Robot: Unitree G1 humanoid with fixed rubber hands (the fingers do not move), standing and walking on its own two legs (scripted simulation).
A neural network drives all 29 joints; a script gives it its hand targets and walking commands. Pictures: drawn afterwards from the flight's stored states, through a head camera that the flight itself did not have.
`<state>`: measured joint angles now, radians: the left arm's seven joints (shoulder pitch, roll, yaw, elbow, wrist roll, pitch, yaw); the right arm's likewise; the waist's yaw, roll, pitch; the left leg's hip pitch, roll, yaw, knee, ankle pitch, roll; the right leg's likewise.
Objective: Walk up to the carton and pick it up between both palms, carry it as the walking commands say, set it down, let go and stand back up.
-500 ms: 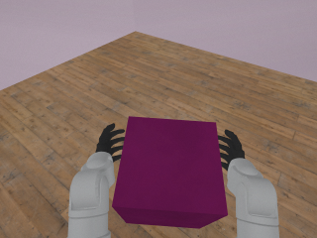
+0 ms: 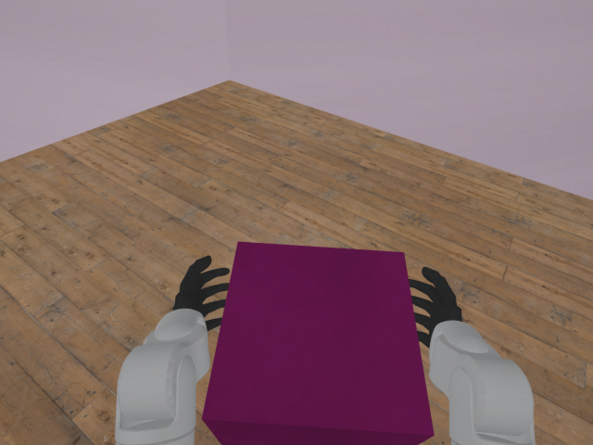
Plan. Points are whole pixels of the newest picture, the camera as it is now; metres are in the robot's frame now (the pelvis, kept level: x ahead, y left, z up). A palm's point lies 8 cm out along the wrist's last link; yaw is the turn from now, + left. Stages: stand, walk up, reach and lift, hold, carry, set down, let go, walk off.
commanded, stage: carry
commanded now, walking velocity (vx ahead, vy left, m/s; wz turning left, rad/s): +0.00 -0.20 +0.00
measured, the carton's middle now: (312, 361) +0.24 +0.00 +0.02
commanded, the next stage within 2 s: none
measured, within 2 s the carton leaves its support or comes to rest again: neither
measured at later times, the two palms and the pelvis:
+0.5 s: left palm (276, 353) +0.22 +0.05 +0.09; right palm (520, 345) +0.23 -0.25 +0.10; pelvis -0.01 -0.12 -0.02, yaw +2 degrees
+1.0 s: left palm (421, 365) +0.20 -0.12 +0.10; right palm out of the picture +0.20 -0.41 +0.08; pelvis -0.04 -0.26 -0.01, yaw +0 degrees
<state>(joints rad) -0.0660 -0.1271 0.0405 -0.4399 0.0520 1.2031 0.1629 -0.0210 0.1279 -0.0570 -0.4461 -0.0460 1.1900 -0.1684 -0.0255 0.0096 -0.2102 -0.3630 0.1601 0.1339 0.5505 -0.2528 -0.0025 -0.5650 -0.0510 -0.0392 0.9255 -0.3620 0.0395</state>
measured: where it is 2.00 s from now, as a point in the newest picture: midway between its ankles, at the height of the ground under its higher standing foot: outside the picture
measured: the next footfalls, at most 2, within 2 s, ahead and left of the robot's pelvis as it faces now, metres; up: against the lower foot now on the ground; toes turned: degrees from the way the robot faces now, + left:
right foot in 0.16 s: +0.04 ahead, -0.20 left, +0.00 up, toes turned -9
left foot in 0.50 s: +0.03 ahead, -0.03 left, +0.00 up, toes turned +12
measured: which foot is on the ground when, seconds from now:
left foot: down 0.00-0.18, up 0.20-0.48, down 0.50-0.88, up 0.90-1.00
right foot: up 0.00-0.14, down 0.16-0.50, up 0.52-0.86, down 0.88-1.00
